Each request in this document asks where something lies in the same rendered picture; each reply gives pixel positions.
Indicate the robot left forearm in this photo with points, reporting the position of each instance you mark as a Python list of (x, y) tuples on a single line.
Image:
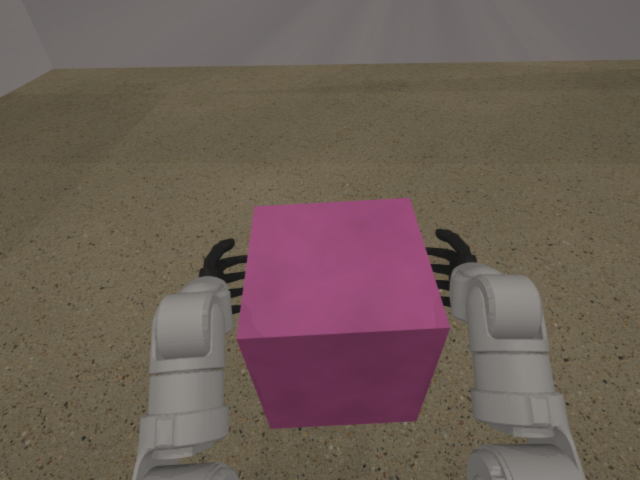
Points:
[(186, 410)]

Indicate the right robot upper arm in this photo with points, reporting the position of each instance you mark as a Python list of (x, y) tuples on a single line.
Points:
[(521, 462)]

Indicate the robot right forearm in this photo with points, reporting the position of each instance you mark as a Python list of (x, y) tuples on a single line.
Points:
[(514, 390)]

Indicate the robot left hand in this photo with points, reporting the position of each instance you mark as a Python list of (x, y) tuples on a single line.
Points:
[(213, 266)]

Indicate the robot right hand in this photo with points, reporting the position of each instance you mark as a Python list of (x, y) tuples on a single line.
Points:
[(461, 256)]

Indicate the carton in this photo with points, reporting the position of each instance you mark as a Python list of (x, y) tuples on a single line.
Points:
[(341, 320)]

